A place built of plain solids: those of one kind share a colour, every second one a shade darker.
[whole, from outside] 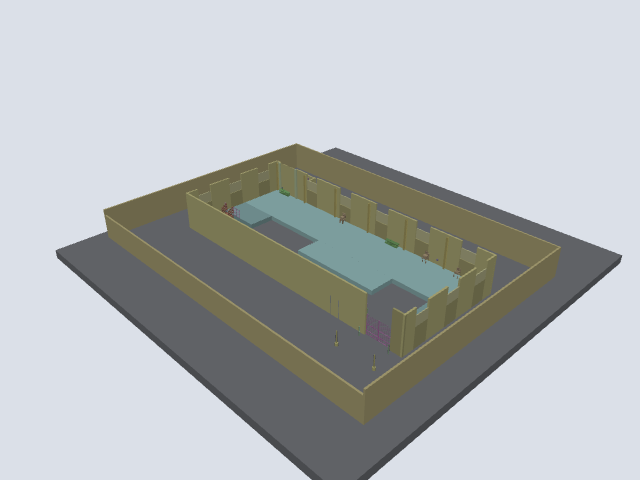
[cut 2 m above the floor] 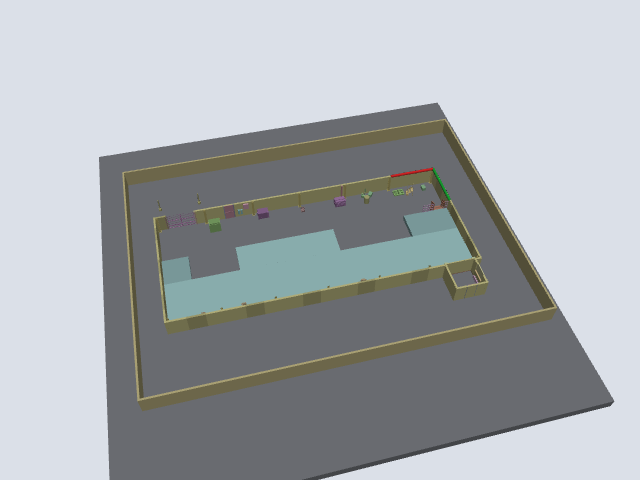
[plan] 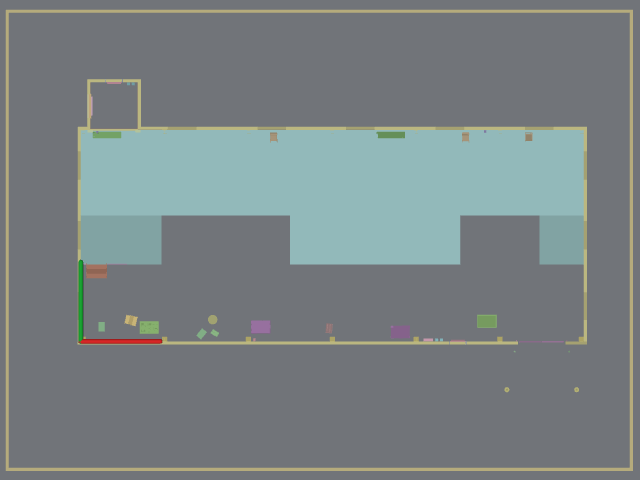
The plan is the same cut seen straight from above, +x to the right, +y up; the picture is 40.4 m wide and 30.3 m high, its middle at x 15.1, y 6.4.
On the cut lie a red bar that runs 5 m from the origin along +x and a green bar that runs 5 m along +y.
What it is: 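A split-level store; one tall room, parted into a floor behind the doors and a second floor beyond one front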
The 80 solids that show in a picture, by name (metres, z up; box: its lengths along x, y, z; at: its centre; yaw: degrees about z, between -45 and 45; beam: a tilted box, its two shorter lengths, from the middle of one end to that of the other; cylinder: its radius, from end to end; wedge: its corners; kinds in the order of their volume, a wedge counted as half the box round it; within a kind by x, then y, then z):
{
 "raised_floor_bank_1": {"box": [5.1, 3.1, 0.61], "at": [2.55, 6.4, 0.26]},
 "raised_floor_bank_2": {"box": [31.75, 5.4, 0.61], "at": [15.88, 10.65, 0.26]},
 "raised_floor_bank_3": {"box": [10.75, 3.1, 0.61], "at": [18.57, 6.4, 0.26]},
 "raised_floor_bank_4": {"box": [2.8, 3.1, 0.61], "at": [30.35, 6.4, 0.26]},
 "yard_bound_1": {"box": [0.2, 29.12, 3.61], "at": [-4.64, 6.38, 1.75]},
 "yard_bound_2": {"box": [39.6, 0.2, 2.91], "at": [15.06, -8.08, 1.41]},
 "yard_bound_3": {"box": [39.6, 0.2, 3.61], "at": [15.06, 20.84, 1.75]},
 "yard_bound_4": {"box": [0.2, 29.12, 3.61], "at": [34.76, 6.38, 1.75]},
 "wall_1": {"box": [0.2, 1.56, 4.55], "at": [-0.1, 0.57, 2.23]},
 "wall_2": {"box": [0.2, 1.76, 2.5], "at": [-0.1, 2.23, 1.2]},
 "wall_3": {"box": [0.2, 2.71, 4.55], "at": [-0.1, 4.45, 2.23]},
 "wall_4": {"box": [0.2, 1.81, 2.5], "at": [-0.1, 6.7, 1.2]},
 "wall_5": {"box": [0.2, 2.61, 4.55], "at": [-0.1, 8.9, 2.23]},
 "wall_6": {"box": [0.2, 1.81, 2.5], "at": [-0.1, 11.1, 1.2]},
 "wall_7": {"box": [0.2, 1.56, 4.55], "at": [-0.1, 12.78, 2.23]},
 "wall_8": {"box": [0.2, 0.76, 2.45], "at": [0.5, 13.72, 1.18]},
 "wall_9": {"box": [0.2, 0.96, 2.45], "at": [0.5, 16.07, 1.18]},
 "wall_10": {"box": [3.12, 0.06, 4.55], "at": [2.1, 13.32, 2.23]},
 "wall_11": {"box": [3.0, 0.06, 2.45], "at": [2.1, 13.38, 1.18]},
 "wall_12": {"box": [3.4, 0.2, 2.45], "at": [2.1, 16.45, 1.18]},
 "wall_13": {"box": [0.2, 3.2, 2.45], "at": [3.7, 14.95, 1.18]},
 "wall_14": {"box": [1.91, 0.2, 4.55], "at": [4.55, 13.45, 2.23]},
 "wall_15": {"box": [1.81, 0.2, 2.5], "at": [6.4, 13.45, 1.2]},
 "wall_16": {"box": [3.86, 0.2, 4.55], "at": [9.22, 13.45, 2.23]},
 "wall_17": {"box": [1.81, 0.2, 2.5], "at": [12.05, 13.45, 1.2]},
 "wall_18": {"box": [27.81, 0.2, 4.55], "at": [13.7, -0.1, 2.23]},
 "wall_19": {"box": [3.81, 0.2, 4.55], "at": [14.85, 13.45, 2.23]},
 "wall_20": {"box": [1.81, 0.2, 2.5], "at": [17.65, 13.45, 1.2]},
 "wall_21": {"box": [3.86, 0.2, 4.55], "at": [20.48, 13.45, 2.23]},
 "wall_22": {"box": [1.81, 0.2, 2.5], "at": [23.3, 13.45, 1.2]},
 "wall_23": {"box": [3.86, 0.2, 4.55], "at": [26.12, 13.45, 2.23]},
 "wall_24": {"box": [1.81, 0.2, 2.5], "at": [28.95, 13.45, 1.2]},
 "wall_25": {"box": [2.11, 0.2, 4.55], "at": [30.9, 13.45, 2.23]},
 "wall_26": {"box": [1.36, 0.2, 4.55], "at": [31.27, -0.1, 2.23]},
 "wall_27": {"box": [0.2, 1.56, 4.55], "at": [31.85, 0.57, 2.23]},
 "wall_28": {"box": [0.2, 1.76, 2.5], "at": [31.85, 2.23, 1.2]},
 "wall_29": {"box": [0.2, 2.71, 4.55], "at": [31.85, 4.45, 2.23]},
 "wall_30": {"box": [0.2, 1.81, 2.5], "at": [31.85, 6.7, 1.2]},
 "wall_31": {"box": [0.2, 2.61, 4.55], "at": [31.85, 8.9, 2.23]},
 "wall_32": {"box": [0.2, 1.81, 2.5], "at": [31.85, 11.1, 1.2]},
 "wall_33": {"box": [0.2, 1.56, 4.55], "at": [31.85, 12.78, 2.23]},
 "pallet_load_1": {"box": [1.2, 0.8, 0.2], "at": [4.33, 0.88, 0.05]},
 "pallet_load_2": {"box": [1.14, 0.71, 1.4], "at": [25.63, 1.27, 0.65]},
 "pallet_load_3": {"box": [1.23, 0.83, 1.28], "at": [25.64, 1.27, 0.59]},
 "window_pane_1": {"box": [0.1, 1.75, 1.21], "at": [-0.15, 2.23, 3.04]},
 "window_pane_2": {"box": [0.1, 1.8, 1.21], "at": [-0.15, 6.7, 3.04]},
 "window_pane_3": {"box": [0.1, 1.8, 1.21], "at": [-0.15, 11.1, 3.04]},
 "window_pane_4": {"box": [0.1, 1.5, 1.06], "at": [0.45, 14.85, 1.52]},
 "window_pane_5": {"box": [1.8, 0.1, 1.21], "at": [6.4, 13.5, 3.04]},
 "window_pane_6": {"box": [1.8, 0.1, 1.21], "at": [12.05, 13.5, 3.04]},
 "window_pane_7": {"box": [1.8, 0.1, 1.21], "at": [17.65, 13.5, 3.04]},
 "window_pane_8": {"box": [1.8, 0.1, 1.21], "at": [23.3, 13.5, 3.04]},
 "window_pane_9": {"box": [1.8, 0.1, 1.21], "at": [28.95, 13.5, 3.04]},
 "window_pane_10": {"box": [0.1, 1.75, 1.21], "at": [31.9, 2.23, 3.04]},
 "window_pane_11": {"box": [0.1, 1.8, 1.21], "at": [31.9, 6.7, 3.04]},
 "window_pane_12": {"box": [0.1, 1.8, 1.21], "at": [31.9, 11.1, 3.04]},
 "pallet_stack_1": {"box": [1.13, 0.74, 0.86], "at": [11.36, 0.9, 0.38]},
 "pallet_stack_2": {"box": [1.23, 0.2, 0.92], "at": [11.36, 0.91, 0.41]},
 "pallet_stack_3": {"box": [1.18, 0.79, 0.92], "at": [20.18, 0.6, 0.41]},
 "pier_1": {"box": [0.34, 0.17, 4.55], "at": [0.6, 13.27, 2.23]},
 "pier_2": {"box": [0.34, 0.17, 4.55], "at": [3.6, 13.27, 2.23]},
 "door_landing_1": {"box": [1.32, 0.31, 0.19], "at": [1.0, 4.14, 0.04]},
 "door_landing_2": {"box": [1.32, 0.31, 0.33], "at": [1.0, 4.43, 0.12]},
 "door_landing_3": {"box": [1.32, 0.31, 0.47], "at": [1.0, 4.72, 0.18]},
 "drum_1": {"cylinder": 0.3, "from": [8.32, 1.38, 0.0], "to": [8.32, 1.38, 0.87]},
 "carton_1": {"box": [0.4, 0.6, 0.45], "at": [1.31, 0.93, 0.17]},
 "carton_2": {"box": [0.4, 0.6, 0.45], "at": [7.62, 0.47, 0.17], "yaw": -38.9},
 "bench_things_1": {"box": [1.8, 0.13, 0.029], "at": [1.65, 13.03, 1.0]},
 "bench_things_2": {"box": [1.68, 0.38, 0.07], "at": [1.71, 13.03, 0.98]},
 "bench_things_3": {"box": [1.8, 0.13, 0.029], "at": [19.56, 13.17, 1.0]},
 "bench_things_4": {"box": [1.71, 0.4, 0.07], "at": [19.61, 13.03, 0.98]},
 "door_leaf_1": {"box": [1.0, 0.044, 2.15], "at": [23.8, 0.0, 1.02]},
 "steel_column_1": {"box": [0.22, 0.014, 4.35], "at": [10.58, 13.13, 2.12]},
 "steel_column_2": {"box": [0.22, 0.014, 4.35], "at": [15.88, 13.13, 2.12]},
 "steel_column_3": {"box": [0.22, 0.014, 4.35], "at": [21.17, 13.13, 2.12]},
 "steel_column_4": {"box": [0.22, 0.014, 4.35], "at": [26.46, 13.13, 2.12]},
 "chair_stack_1": {"box": [0.4, 0.41, 0.23], "at": [12.17, 12.84, 1.25]},
 "chair_stack_2": {"box": [0.39, 0.41, 0.04], "at": [28.28, 12.86, 1.17], "yaw": 0.7},
 "euro_bin_1": {"box": [0.4, 0.59, 0.07], "at": [15.68, 0.82, -0.01], "yaw": -4.3},
 "window_1": {"box": [0.23, 1.56, 0.024], "at": [0.55, 14.85, 0.99]}
}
